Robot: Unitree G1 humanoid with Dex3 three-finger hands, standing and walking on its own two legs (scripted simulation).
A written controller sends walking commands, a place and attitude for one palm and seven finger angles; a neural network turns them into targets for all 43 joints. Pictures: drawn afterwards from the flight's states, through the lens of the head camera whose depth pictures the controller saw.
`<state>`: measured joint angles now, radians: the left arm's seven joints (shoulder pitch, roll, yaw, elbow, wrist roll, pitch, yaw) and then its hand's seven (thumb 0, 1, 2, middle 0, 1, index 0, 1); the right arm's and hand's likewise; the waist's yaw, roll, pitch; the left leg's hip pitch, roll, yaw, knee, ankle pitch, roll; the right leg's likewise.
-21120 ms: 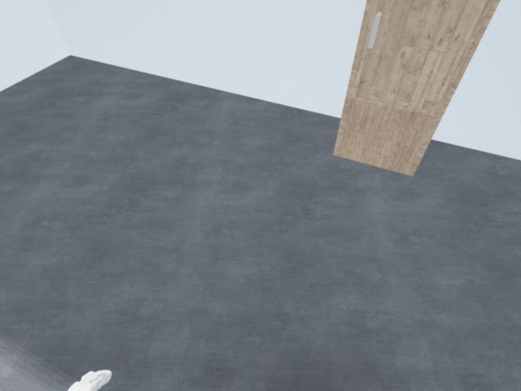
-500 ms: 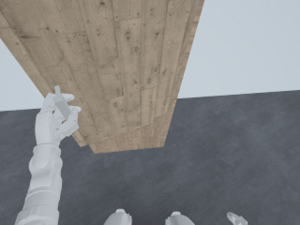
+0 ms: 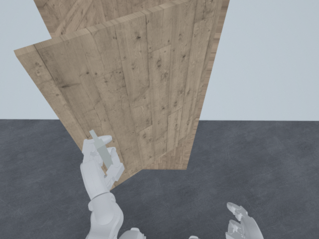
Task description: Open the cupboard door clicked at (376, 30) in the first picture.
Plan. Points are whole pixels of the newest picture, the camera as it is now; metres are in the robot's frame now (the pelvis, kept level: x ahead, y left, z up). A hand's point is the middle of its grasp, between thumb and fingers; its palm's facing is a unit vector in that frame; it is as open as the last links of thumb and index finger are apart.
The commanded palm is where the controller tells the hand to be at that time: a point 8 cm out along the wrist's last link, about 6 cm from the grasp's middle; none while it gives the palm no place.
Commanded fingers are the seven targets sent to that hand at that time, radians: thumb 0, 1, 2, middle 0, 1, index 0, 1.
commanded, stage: pull the door open along its arc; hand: left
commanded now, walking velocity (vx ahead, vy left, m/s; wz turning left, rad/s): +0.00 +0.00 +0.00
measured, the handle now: (102, 151) +0.32 +0.17 +0.03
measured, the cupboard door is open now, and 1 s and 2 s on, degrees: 36 42 44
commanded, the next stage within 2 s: open thumb and fingers to let go in 0.06 s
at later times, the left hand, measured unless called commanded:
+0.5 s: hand (128, 174) +0.26 +0.09 +0.04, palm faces +0.46 -0.89 -0.02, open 8.6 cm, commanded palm +0.21 +0.14 +0.04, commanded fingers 0.00 -0.36 0.36 -0.31 -1.22 -0.31 -1.22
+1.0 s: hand (127, 175) +0.26 +0.10 +0.04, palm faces +0.40 -0.92 -0.01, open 14.4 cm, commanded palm +0.21 +0.14 +0.04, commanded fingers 0.00 -0.50 0.30 -0.15 -0.30 -0.15 -0.30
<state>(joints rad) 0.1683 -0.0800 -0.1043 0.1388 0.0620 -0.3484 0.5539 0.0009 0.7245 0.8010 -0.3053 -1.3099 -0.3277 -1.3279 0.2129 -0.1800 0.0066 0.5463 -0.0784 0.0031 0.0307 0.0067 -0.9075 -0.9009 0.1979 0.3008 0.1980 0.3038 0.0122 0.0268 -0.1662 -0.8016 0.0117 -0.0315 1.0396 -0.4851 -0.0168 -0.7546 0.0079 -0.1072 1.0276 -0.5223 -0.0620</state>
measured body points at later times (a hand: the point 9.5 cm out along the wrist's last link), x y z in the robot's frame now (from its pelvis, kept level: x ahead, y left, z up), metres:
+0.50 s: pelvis +0.00 -0.02 +0.00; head +0.04 -0.04 +0.44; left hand +0.23 +0.14 +0.05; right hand +0.18 -0.23 -0.11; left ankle +0.01 +0.13 -0.67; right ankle -0.01 -0.08 -0.67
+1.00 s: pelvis -0.01 +0.00 -0.01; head +0.04 -0.01 +0.44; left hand +0.23 +0.14 +0.04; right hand +0.18 -0.21 -0.10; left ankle +0.01 +0.13 -0.67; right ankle -0.01 -0.08 -0.67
